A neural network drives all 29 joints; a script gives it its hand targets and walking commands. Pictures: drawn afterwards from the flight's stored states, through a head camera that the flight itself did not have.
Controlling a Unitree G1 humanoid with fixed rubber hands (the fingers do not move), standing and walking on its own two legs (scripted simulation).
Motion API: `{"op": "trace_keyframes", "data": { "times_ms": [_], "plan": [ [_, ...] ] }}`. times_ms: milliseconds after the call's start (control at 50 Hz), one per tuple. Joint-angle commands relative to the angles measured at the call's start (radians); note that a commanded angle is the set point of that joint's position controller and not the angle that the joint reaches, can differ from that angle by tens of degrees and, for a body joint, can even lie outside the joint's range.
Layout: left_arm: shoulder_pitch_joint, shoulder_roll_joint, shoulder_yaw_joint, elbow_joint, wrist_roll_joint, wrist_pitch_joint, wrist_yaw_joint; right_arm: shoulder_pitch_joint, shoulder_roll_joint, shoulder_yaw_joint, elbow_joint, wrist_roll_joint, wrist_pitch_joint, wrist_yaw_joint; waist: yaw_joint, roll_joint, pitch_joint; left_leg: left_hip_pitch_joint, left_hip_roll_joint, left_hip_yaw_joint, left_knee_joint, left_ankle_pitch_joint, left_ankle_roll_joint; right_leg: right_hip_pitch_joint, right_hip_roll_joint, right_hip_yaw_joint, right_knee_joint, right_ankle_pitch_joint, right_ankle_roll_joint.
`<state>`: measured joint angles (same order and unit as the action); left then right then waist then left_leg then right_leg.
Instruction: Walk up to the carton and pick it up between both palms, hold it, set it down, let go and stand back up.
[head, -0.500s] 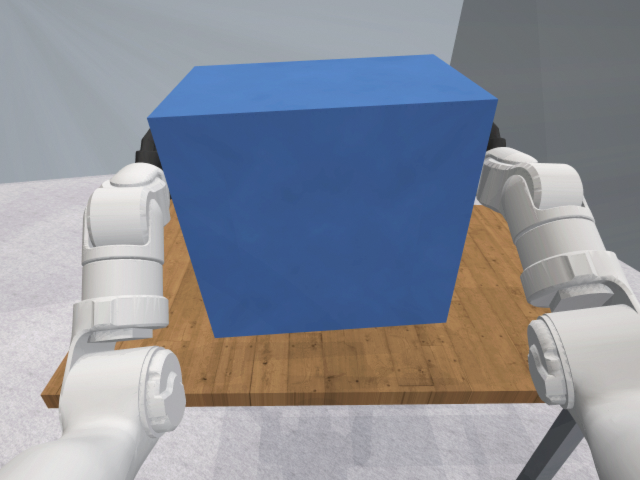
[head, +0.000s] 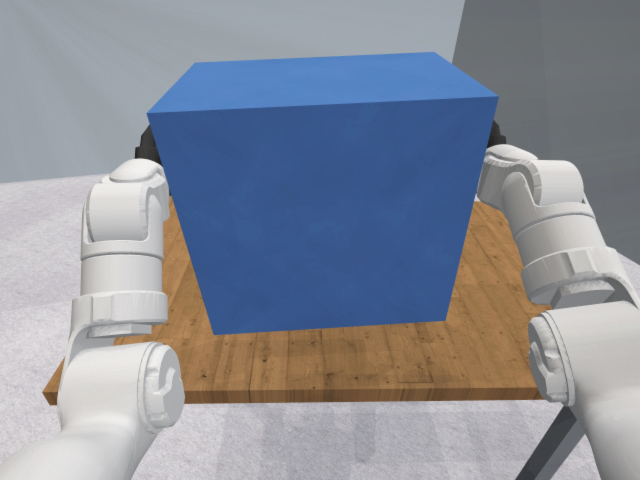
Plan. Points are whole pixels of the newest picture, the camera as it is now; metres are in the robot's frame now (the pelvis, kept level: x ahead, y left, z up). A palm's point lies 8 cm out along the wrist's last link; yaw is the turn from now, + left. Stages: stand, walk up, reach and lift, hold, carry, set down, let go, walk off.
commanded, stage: hold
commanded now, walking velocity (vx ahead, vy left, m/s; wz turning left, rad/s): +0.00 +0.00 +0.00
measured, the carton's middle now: (323, 194) +0.38 +0.00 +0.26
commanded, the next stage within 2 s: none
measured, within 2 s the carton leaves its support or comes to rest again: neither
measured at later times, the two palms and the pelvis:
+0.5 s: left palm (155, 172) +0.37 +0.20 +0.29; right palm (486, 160) +0.37 -0.18 +0.31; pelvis +0.00 +0.00 +0.00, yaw +0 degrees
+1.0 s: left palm (145, 171) +0.36 +0.21 +0.30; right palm (481, 156) +0.37 -0.18 +0.32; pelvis +0.01 +0.00 +0.00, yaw +0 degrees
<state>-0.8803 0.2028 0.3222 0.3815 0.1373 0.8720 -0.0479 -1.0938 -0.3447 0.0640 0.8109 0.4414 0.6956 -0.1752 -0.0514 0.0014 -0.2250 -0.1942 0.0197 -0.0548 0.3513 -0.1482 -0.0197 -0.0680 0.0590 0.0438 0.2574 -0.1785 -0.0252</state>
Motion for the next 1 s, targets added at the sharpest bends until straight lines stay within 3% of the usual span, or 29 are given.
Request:
{"op": "trace_keyframes", "data": {
  "times_ms": [0,60,100,140,180,220,240,280,300,340,440,480,500,520,540,560,580,640,680,720,760,820,840,880,900,920,940,960,980],
  "plan": [
    [-0.775,-0.5,-0.339,-0.185,-0.213,-0.064,-0.15,-0.743,0.649,0.151,-0.402,0.185,-0.032,0.133,0.015,-0.012,-0.339,0.183,-0.041,0.018,0.006,0.269,-0.001,0.038,0.01,0.014,-0.013,0.359,0.062],
    [-0.768,-0.513,-0.356,-0.169,-0.21,-0.058,-0.154,-0.749,0.644,0.132,-0.383,0.174,-0.028,0.126,-0.009,0.014,-0.293,0.175,-0.043,0.02,0.008,0.232,-0.004,0.023,0.005,0.004,-0.022,0.306,0.055],
    [-0.785,-0.517,-0.365,-0.179,-0.218,-0.057,-0.152,-0.751,0.644,0.122,-0.34,0.171,-0.025,0.134,-0.003,0.045,-0.287,0.164,-0.034,0.014,-0.004,0.204,-0.009,-0.029,-0.011,0.027,-0.031,0.253,0.048],
    [-0.782,-0.505,-0.384,-0.195,-0.235,-0.059,-0.155,-0.745,0.626,0.127,-0.377,0.174,-0.026,0.129,-0.017,0.032,-0.314,0.156,-0.037,-0.001,-0.002,0.202,-0.006,0.005,-0.007,0.03,-0.022,0.293,0.051],
    [-0.799,-0.502,-0.371,-0.164,-0.221,-0.06,-0.152,-0.75,0.626,0.107,-0.338,0.153,-0.022,0.129,-0.016,0.019,-0.28,0.154,-0.037,0.002,-0.01,0.18,-0.004,-0.022,-0.012,0.029,-0.036,0.246,0.052],
    [-0.807,-0.511,-0.373,-0.157,-0.217,-0.06,-0.152,-0.732,0.626,0.1,-0.286,0.158,-0.016,0.135,-0.018,0.041,-0.255,0.146,-0.04,0.009,-0.019,0.155,0.001,-0.031,-0.005,0.016,-0.033,0.216,0.046],
    [-0.775,-0.51,-0.371,-0.137,-0.218,-0.061,-0.154,-0.721,0.631,0.1,-0.299,0.161,-0.017,0.139,-0.019,0.019,-0.267,0.156,-0.031,0.007,-0.021,0.173,-0.007,-0.026,0.003,0.006,-0.033,0.227,0.042],
    [-0.771,-0.528,-0.355,-0.108,-0.216,-0.058,-0.159,-0.738,0.605,0.101,-0.296,0.148,-0.021,0.141,-0.003,0.025,-0.235,0.13,-0.038,0.017,-0.022,0.163,-0.003,-0.038,0.004,0.013,-0.029,0.199,0.039],
    [-0.789,-0.519,-0.359,-0.142,-0.207,-0.062,-0.16,-0.718,0.612,0.089,-0.274,0.152,-0.017,0.141,-0.02,0.044,-0.244,0.152,-0.032,0.006,-0.03,0.154,-0.006,-0.049,-0.004,0.024,-0.038,0.185,0.035],
    [-0.788,-0.533,-0.372,-0.116,-0.219,-0.062,-0.159,-0.726,0.611,0.082,-0.275,0.148,-0.018,0.146,-0.024,0.056,-0.236,0.136,-0.035,0.014,-0.029,0.129,-0.011,-0.049,-0.002,0.019,-0.04,0.161,0.03],
    [-0.77,-0.517,-0.342,-0.138,-0.215,-0.067,-0.15,-0.758,0.624,0.106,-0.298,0.174,-0.023,0.149,0.007,0.041,-0.29,0.158,-0.033,0.009,-0.006,0.214,-0.01,-0.013,0.0,0.018,-0.026,0.26,0.031],
    [-0.764,-0.503,-0.336,-0.146,-0.195,-0.061,-0.146,-0.737,0.614,0.123,-0.31,0.177,-0.021,0.146,0.005,0.043,-0.305,0.166,-0.032,0.01,-0.005,0.234,-0.016,0.018,0.005,0.016,-0.022,0.278,0.033],
    [-0.751,-0.517,-0.352,-0.172,-0.215,-0.062,-0.146,-0.718,0.615,0.136,-0.339,0.184,-0.021,0.143,-0.011,0.013,-0.312,0.177,-0.035,0.011,0.003,0.265,-0.014,0.047,0.011,0.01,-0.016,0.317,0.04],
    [-0.749,-0.514,-0.347,-0.192,-0.211,-0.064,-0.145,-0.721,0.639,0.146,-0.367,0.194,-0.024,0.139,0.012,0.026,-0.337,0.186,-0.037,0.018,0.008,0.292,-0.018,0.042,0.008,0.015,-0.016,0.353,0.046],
    [-0.736,-0.513,-0.34,-0.196,-0.211,-0.062,-0.144,-0.729,0.634,0.145,-0.372,0.206,-0.022,0.138,0.003,0.014,-0.343,0.194,-0.038,0.008,0.018,0.316,-0.016,0.044,0.013,0.019,-0.009,0.381,0.05],
    [-0.75,-0.528,-0.345,-0.21,-0.212,-0.06,-0.144,-0.721,0.636,0.153,-0.378,0.203,-0.02,0.134,0.002,0.036,-0.329,0.198,-0.04,0.013,0.017,0.314,-0.014,0.037,0.012,0.016,-0.009,0.371,0.052],
    [-0.739,-0.506,-0.34,-0.191,-0.211,-0.056,-0.144,-0.716,0.642,0.163,-0.37,0.212,-0.019,0.137,0.017,0.022,-0.299,0.179,-0.037,0.014,0.012,0.289,-0.01,0.027,0.006,0.017,-0.015,0.344,0.052],
    [-0.787,-0.532,-0.384,-0.241,-0.222,-0.057,-0.139,-0.735,0.625,0.147,-0.392,0.197,-0.025,0.141,0.001,0.038,-0.346,0.202,-0.032,0.007,0.009,0.274,-0.017,-0.001,0.014,0.008,-0.019,0.294,0.045],
    [-0.777,-0.513,-0.376,-0.232,-0.22,-0.057,-0.138,-0.721,0.645,0.147,-0.39,0.187,-0.02,0.144,0.002,-0.009,-0.331,0.177,-0.036,0.005,0.007,0.256,-0.01,0.01,0.011,0.012,-0.018,0.303,0.055],
    [-0.773,-0.517,-0.366,-0.189,-0.215,-0.054,-0.144,-0.733,0.629,0.124,-0.343,0.173,-0.016,0.142,-0.001,0.023,-0.265,0.161,-0.04,0.006,0.0,0.207,-0.006,-0.021,-0.003,0.016,-0.024,0.274,0.053],
    [-0.766,-0.503,-0.374,-0.191,-0.22,-0.053,-0.149,-0.731,0.648,0.14,-0.376,0.178,-0.02,0.139,-0.002,0.027,-0.285,0.169,-0.036,0.009,-0.002,0.225,-0.009,0.001,-0.001,0.022,-0.022,0.293,0.048],
    [-0.757,-0.516,-0.395,-0.209,-0.232,-0.054,-0.15,-0.714,0.631,0.131,-0.369,0.18,-0.018,0.129,-0.028,0.033,-0.314,0.169,-0.043,0.007,0.006,0.235,-0.013,0.011,0.002,0.024,-0.02,0.317,0.05],
    [-0.768,-0.513,-0.391,-0.201,-0.232,-0.055,-0.149,-0.722,0.633,0.121,-0.345,0.185,-0.013,0.132,-0.025,0.042,-0.279,0.155,-0.04,0.003,0.002,0.23,-0.013,-0.013,-0.004,0.032,-0.02,0.296,0.052],
    [-0.769,-0.515,-0.384,-0.203,-0.234,-0.056,-0.149,-0.737,0.642,0.136,-0.375,0.174,-0.012,0.131,-0.015,0.007,-0.319,0.174,-0.043,-0.003,0.006,0.243,0.002,0.016,0.001,0.02,-0.014,0.33,0.054],
    [-0.769,-0.521,-0.389,-0.197,-0.229,-0.055,-0.151,-0.724,0.645,0.128,-0.386,0.174,-0.01,0.127,-0.024,0.026,-0.339,0.194,-0.039,0.004,0.01,0.25,-0.008,0.009,-0.003,0.02,-0.016,0.347,0.054],
    [-0.758,-0.522,-0.379,-0.187,-0.225,-0.053,-0.15,-0.728,0.642,0.135,-0.372,0.185,-0.011,0.127,-0.006,0.045,-0.309,0.182,-0.037,0.007,0.001,0.254,-0.013,0.005,-0.009,0.033,-0.023,0.34,0.051],
    [-0.747,-0.516,-0.387,-0.19,-0.233,-0.054,-0.151,-0.722,0.638,0.146,-0.396,0.194,-0.01,0.125,-0.017,0.023,-0.333,0.183,-0.041,0.001,0.011,0.263,-0.009,0.021,-0.008,0.025,-0.013,0.361,0.056],
    [-0.724,-0.529,-0.397,-0.193,-0.223,-0.049,-0.151,-0.707,0.613,0.142,-0.397,0.189,-0.008,0.12,-0.021,0.061,-0.315,0.185,-0.035,0.003,0.012,0.279,-0.025,0.023,-0.003,0.026,-0.01,0.371,0.049],
    [-0.705,-0.52,-0.382,-0.203,-0.218,-0.043,-0.152,-0.686,0.6,0.148,-0.391,0.196,-0.005,0.118,-0.017,0.034,-0.3,0.182,-0.034,0.006,0.008,0.295,-0.022,0.03,0.004,0.018,-0.008,0.375,0.05]
  ]
}}
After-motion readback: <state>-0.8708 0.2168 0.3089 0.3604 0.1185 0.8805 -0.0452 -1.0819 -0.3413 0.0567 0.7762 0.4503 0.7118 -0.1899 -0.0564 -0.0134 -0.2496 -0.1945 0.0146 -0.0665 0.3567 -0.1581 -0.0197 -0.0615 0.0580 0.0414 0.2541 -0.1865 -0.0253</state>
